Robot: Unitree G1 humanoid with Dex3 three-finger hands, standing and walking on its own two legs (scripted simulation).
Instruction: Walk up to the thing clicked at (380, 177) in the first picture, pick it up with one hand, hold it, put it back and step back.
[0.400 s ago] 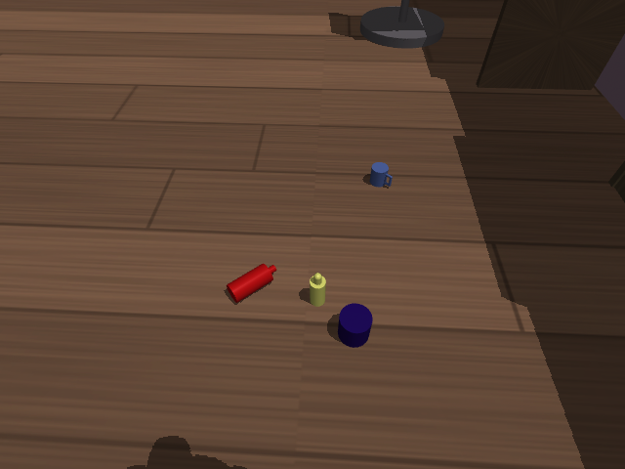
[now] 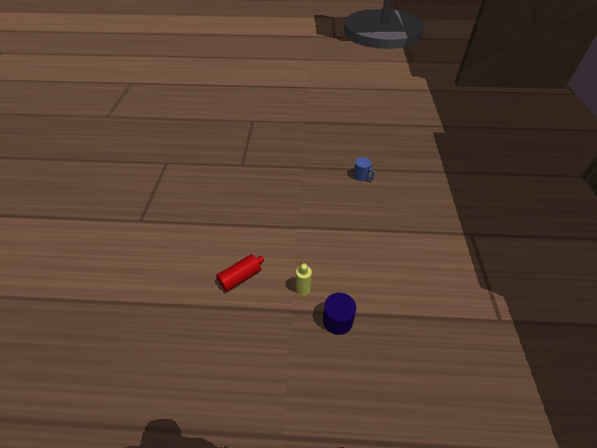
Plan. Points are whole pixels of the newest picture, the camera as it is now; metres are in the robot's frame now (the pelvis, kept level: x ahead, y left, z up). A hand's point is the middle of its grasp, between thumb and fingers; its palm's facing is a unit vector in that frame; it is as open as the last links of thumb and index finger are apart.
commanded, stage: stand
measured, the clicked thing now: (364, 170) +1.46 -0.30 -0.74
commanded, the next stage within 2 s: walk up in 0.72 s
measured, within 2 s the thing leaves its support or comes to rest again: neither
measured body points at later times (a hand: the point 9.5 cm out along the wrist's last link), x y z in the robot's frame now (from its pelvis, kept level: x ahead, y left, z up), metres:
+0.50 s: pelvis +0.00 +0.00 +0.00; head +0.01 +0.00 +0.45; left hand +0.07 +0.30 -0.13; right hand +0.08 -0.29 -0.13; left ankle -0.01 +0.12 -0.75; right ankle -0.01 -0.12 -0.75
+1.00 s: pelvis -0.02 +0.02 -0.02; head +0.02 +0.00 +0.43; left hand +0.11 +0.32 -0.13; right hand +0.06 -0.32 -0.12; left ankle -0.01 +0.12 -0.75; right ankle -0.04 -0.10 -0.70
